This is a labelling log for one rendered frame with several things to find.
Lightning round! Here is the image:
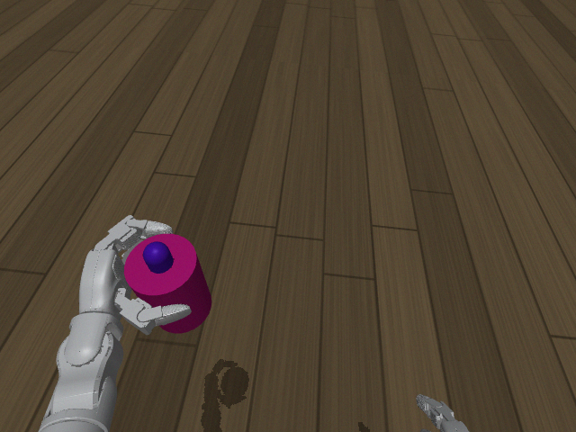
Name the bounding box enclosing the left robot arm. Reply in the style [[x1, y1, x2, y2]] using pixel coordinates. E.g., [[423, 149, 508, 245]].
[[38, 311, 123, 432]]

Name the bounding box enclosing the bottle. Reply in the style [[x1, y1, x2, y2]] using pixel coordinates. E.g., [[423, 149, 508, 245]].
[[124, 234, 212, 333]]

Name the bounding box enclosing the left robot hand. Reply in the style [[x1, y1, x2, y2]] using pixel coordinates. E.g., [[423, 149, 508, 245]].
[[79, 215, 192, 335]]

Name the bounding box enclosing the right robot hand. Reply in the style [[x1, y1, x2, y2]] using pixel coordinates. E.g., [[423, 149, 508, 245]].
[[416, 394, 469, 432]]

